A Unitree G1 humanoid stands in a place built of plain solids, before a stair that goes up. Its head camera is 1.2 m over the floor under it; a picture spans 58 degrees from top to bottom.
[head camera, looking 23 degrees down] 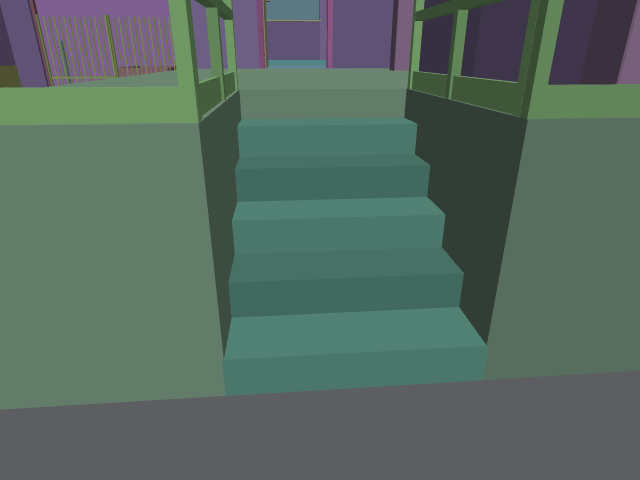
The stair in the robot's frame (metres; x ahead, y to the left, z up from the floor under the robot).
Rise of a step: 0.17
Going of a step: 0.28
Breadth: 1.02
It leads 5 degrees to the left of straight ahead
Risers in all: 6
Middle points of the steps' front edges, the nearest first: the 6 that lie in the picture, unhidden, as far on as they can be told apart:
1.34 -0.15 0.17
1.62 -0.12 0.34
1.90 -0.10 0.51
2.17 -0.07 0.68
2.45 -0.05 0.85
2.73 -0.03 1.02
